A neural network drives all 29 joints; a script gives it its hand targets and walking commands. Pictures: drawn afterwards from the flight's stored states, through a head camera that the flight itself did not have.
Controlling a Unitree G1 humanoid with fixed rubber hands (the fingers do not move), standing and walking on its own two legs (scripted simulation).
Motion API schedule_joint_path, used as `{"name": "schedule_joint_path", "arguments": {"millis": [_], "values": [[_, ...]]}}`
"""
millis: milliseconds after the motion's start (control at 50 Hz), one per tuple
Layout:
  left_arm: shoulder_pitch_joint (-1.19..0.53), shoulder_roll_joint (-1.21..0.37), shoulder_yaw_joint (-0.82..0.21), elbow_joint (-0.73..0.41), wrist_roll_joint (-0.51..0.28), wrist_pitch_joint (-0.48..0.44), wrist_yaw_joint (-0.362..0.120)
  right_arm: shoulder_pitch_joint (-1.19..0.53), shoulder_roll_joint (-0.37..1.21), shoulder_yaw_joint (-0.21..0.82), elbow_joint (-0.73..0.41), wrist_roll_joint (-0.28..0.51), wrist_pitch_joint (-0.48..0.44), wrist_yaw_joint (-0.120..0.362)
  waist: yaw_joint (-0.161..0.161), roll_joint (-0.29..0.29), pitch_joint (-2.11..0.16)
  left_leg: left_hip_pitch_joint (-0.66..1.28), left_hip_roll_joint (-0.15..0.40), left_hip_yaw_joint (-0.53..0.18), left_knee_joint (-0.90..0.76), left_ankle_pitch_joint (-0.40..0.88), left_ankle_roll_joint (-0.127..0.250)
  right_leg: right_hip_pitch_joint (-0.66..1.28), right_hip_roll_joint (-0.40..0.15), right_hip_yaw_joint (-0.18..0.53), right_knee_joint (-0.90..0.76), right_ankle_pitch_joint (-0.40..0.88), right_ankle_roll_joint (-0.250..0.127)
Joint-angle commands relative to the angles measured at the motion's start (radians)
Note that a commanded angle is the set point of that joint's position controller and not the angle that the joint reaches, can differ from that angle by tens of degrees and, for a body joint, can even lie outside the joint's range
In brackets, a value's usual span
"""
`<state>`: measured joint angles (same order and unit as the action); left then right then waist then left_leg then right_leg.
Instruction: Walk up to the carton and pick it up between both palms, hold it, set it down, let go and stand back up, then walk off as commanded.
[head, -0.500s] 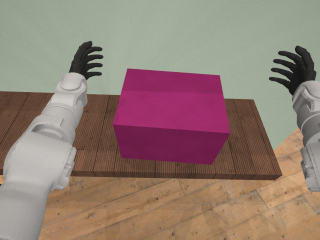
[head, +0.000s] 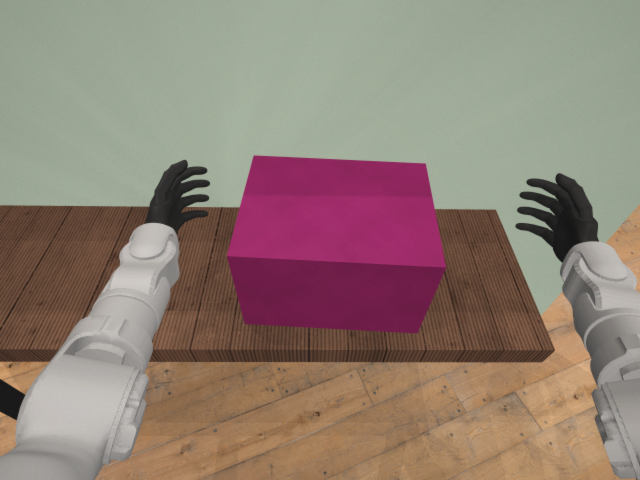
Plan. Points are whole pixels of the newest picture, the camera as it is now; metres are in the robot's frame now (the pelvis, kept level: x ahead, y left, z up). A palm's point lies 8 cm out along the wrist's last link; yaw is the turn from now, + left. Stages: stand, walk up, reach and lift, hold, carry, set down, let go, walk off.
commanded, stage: set down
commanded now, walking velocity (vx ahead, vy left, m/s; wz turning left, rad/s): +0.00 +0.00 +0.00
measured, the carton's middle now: (335, 243) +0.50 -0.01 -0.02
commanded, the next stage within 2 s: none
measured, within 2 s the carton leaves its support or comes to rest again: neither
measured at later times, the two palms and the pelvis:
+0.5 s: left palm (156, 284) +0.36 +0.22 +0.05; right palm (549, 310) +0.34 -0.28 +0.04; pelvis +0.03 +0.00 +0.01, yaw +1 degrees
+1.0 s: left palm (147, 362) +0.28 +0.23 -0.01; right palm (534, 385) +0.26 -0.26 -0.01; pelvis +0.03 +0.01 +0.01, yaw +1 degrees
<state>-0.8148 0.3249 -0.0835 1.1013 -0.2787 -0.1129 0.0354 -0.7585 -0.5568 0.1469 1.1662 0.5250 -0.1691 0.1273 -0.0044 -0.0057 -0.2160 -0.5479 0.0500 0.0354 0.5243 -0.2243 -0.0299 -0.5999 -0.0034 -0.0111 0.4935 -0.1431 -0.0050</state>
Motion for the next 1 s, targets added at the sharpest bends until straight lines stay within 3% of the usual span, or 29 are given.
{"name": "schedule_joint_path", "arguments": {"millis": [0, 120, 160, 180, 200, 220, 240, 280, 300, 320, 360, 380, 460, 500, 560, 600, 620, 700, 820, 860, 900, 940, 960, 980], "values": [[-0.227, 0.107, 0.004, -0.097, 0.000, 0.002, -0.022, -0.227, -0.094, 0.002, -0.098, 0.022, 0.023, 0.011, 0.016, -0.072, -0.195, 0.160, -0.059, -0.011, -0.063, 0.009, 0.058, 0.266, 0.034, 0.003, -0.052, -0.010, 0.005], [-0.205, 0.089, 0.000, -0.087, -0.001, -0.028, -0.026, -0.178, -0.053, -0.071, -0.151, -0.040, 0.000, 0.001, -0.004, -0.017, -0.145, 0.124, -0.057, -0.012, -0.066, -0.066, 0.052, 0.258, 0.018, 0.016, -0.056, -0.081, -0.002], [-0.218, 0.104, 0.014, -0.109, -0.002, -0.042, -0.017, -0.192, -0.055, -0.112, -0.197, -0.077, -0.011, -0.006, -0.013, -0.025, -0.189, 0.136, -0.059, -0.013, -0.069, -0.064, 0.050, 0.264, 0.018, 0.009, -0.055, -0.069, 0.001], [-0.209, 0.118, 0.033, -0.109, 0.004, -0.056, -0.013, -0.180, -0.044, -0.115, -0.201, -0.093, -0.019, -0.007, 0.000, -0.016, -0.211, 0.123, -0.060, -0.011, -0.060, -0.056, 0.049, 0.286, 0.015, 0.016, -0.047, -0.045, 0.004], [-0.232, 0.124, 0.032, -0.151, -0.002, -0.067, -0.010, -0.195, -0.061, -0.132, -0.232, -0.104, -0.027, -0.015, -0.020, -0.010, -0.250, 0.113, -0.063, -0.007, -0.061, -0.056, 0.043, 0.302, 0.014, 0.017, -0.040, -0.023, 0.007], [-0.172, 0.116, 0.042, -0.153, 0.006, -0.080, -0.004, -0.135, -0.048, -0.133, -0.222, -0.104, -0.038, -0.017, -0.010, -0.006, -0.269, 0.114, -0.059, -0.014, -0.062, -0.040, 0.036, 0.314, 0.015, 0.021, -0.028, 0.000, 0.009], [-0.167, 0.110, 0.042, -0.210, 0.008, -0.093, 0.003, -0.112, -0.071, -0.143, -0.253, -0.117, -0.052, -0.020, -0.023, 0.002, -0.306, 0.140, -0.058, -0.018, -0.058, -0.015, 0.029, 0.327, 0.024, 0.015, -0.025, 0.046, 0.011], [-0.076, 0.110, 0.069, -0.270, 0.035, -0.104, 0.006, -0.034, -0.089, -0.145, -0.262, -0.119, -0.077, -0.027, -0.014, 0.005, -0.366, 0.210, -0.056, -0.030, -0.057, 0.087, 0.012, 0.377, 0.035, 0.009, -0.018, 0.164, 0.015], [0.125, 0.064, 0.079, -0.259, 0.055, -0.100, -0.005, 0.136, -0.068, -0.116, -0.234, -0.112, -0.094, -0.030, -0.012, -0.024, -0.340, 0.260, -0.059, -0.025, -0.051, 0.215, 0.001, 0.451, 0.041, 0.011, -0.024, 0.269, 0.012], [0.073, 0.077, 0.100, -0.324, 0.069, -0.098, -0.010, 0.083, -0.095, -0.136, -0.269, -0.118, -0.115, -0.038, -0.019, -0.018, -0.380, 0.297, -0.066, -0.017, -0.039, 0.274, -0.008, 0.467, 0.045, 0.012, -0.029, 0.330, 0.019], [0.222, 0.063, 0.118, -0.338, 0.110, -0.083, -0.030, 0.220, -0.087, -0.105, -0.237, -0.102, -0.135, -0.049, -0.015, -0.020, -0.290, 0.321, -0.070, -0.026, -0.047, 0.394, -0.018, 0.535, 0.049, 0.018, -0.040, 0.431, 0.017], [0.241, 0.050, 0.111, -0.357, 0.112, -0.078, -0.033, 0.224, -0.108, -0.111, -0.233, -0.102, -0.139, -0.046, -0.024, -0.029, -0.246, 0.343, -0.066, -0.032, -0.062, 0.396, -0.024, 0.517, 0.059, 0.007, -0.052, 0.390, 0.019], [0.378, 0.021, 0.104, -0.450, 0.112, -0.094, -0.038, 0.312, -0.029, -0.089, -0.363, -0.078, -0.185, -0.028, 0.003, -0.063, -0.096, 0.355, -0.068, -0.050, -0.085, 0.353, -0.011, 0.478, 0.058, 0.002, -0.106, 0.287, 0.010], [0.401, 0.007, 0.100, -0.482, 0.104, -0.115, -0.033, 0.320, -0.010, -0.096, -0.400, -0.082, -0.203, -0.017, 0.009, -0.054, -0.050, 0.342, -0.070, -0.049, -0.098, 0.306, -0.005, 0.468, 0.057, -0.002, -0.114, 0.237, 0.007], [0.398, 0.011, 0.070, -0.528, 0.080, -0.151, -0.021, 0.338, 0.000, -0.143, -0.462, -0.113, -0.219, -0.008, -0.015, -0.036, -0.041, 0.313, -0.071, -0.047, -0.117, 0.196, 0.006, 0.438, 0.044, 0.002, -0.116, 0.163, 0.001], [0.455, -0.007, 0.059, -0.513, 0.077, -0.170, -0.013, 0.386, 0.013, -0.149, -0.451, -0.123, -0.222, -0.001, -0.022, -0.023, -0.007, 0.311, -0.071, -0.048, -0.130, 0.122, 0.011, 0.417, 0.037, -0.004, -0.118, 0.101, -0.001], [0.411, 0.020, 0.063, -0.554, 0.070, -0.189, -0.006, 0.359, 0.009, -0.165, -0.501, -0.135, -0.223, 0.000, -0.014, -0.013, -0.052, 0.307, -0.070, -0.044, -0.129, 0.094, 0.013, 0.411, 0.034, 0.002, -0.117, 0.073, -0.005], [0.563, -0.017, 0.056, -0.538, 0.112, -0.197, 0.004, 0.540, 0.034, -0.150, -0.407, -0.143, -0.222, 0.002, -0.016, 0.042, -0.005, 0.347, -0.064, -0.047, -0.136, 0.096, 0.000, 0.439, 0.025, 0.015, -0.115, 0.086, -0.016], [0.559, -0.017, 0.074, -0.482, 0.115, -0.193, 0.003, 0.524, 0.049, -0.157, -0.386, -0.182, -0.230, -0.020, -0.016, 0.002, 0.054, 0.298, -0.069, -0.040, -0.146, 0.013, 0.012, 0.444, 0.015, 0.021, -0.116, 0.016, -0.011], [0.607, -0.026, 0.070, -0.497, 0.113, -0.202, 0.000, 0.575, 0.053, -0.160, -0.401, -0.191, -0.241, -0.025, -0.031, -0.020, 0.065, 0.329, -0.070, -0.040, -0.138, 0.061, 0.012, 0.459, 0.020, 0.017, -0.112, 0.072, -0.008], [0.628, -0.020, 0.075, -0.458, 0.103, -0.197, -0.012, 0.571, 0.062, -0.149, -0.417, -0.207, -0.252, -0.037, -0.026, -0.060, 0.062, 0.333, -0.076, -0.035, -0.128, 0.113, 0.009, 0.469, 0.022, 0.023, -0.112, 0.120, -0.004], [0.634, 0.005, 0.087, -0.483, 0.088, -0.209, -0.012, 0.586, 0.080, -0.140, -0.452, -0.207, -0.260, -0.039, 0.000, -0.063, 0.053, 0.327, -0.078, -0.030, -0.131, 0.115, 0.014, 0.472, 0.022, 0.020, -0.110, 0.119, -0.004], [0.642, -0.009, 0.076, -0.501, 0.077, -0.217, -0.007, 0.586, 0.064, -0.140, -0.467, -0.202, -0.273, -0.043, -0.005, -0.057, 0.047, 0.344, -0.075, -0.028, -0.131, 0.122, 0.007, 0.459, 0.029, 0.014, -0.106, 0.105, -0.004], [0.666, -0.025, 0.067, -0.466, 0.088, -0.201, -0.006, 0.604, 0.066, -0.144, -0.415, -0.210, -0.261, -0.037, 0.000, -0.040, 0.096, 0.353, -0.069, -0.035, -0.139, 0.124, 0.004, 0.437, 0.030, 0.012, -0.113, 0.090, -0.013]]}}
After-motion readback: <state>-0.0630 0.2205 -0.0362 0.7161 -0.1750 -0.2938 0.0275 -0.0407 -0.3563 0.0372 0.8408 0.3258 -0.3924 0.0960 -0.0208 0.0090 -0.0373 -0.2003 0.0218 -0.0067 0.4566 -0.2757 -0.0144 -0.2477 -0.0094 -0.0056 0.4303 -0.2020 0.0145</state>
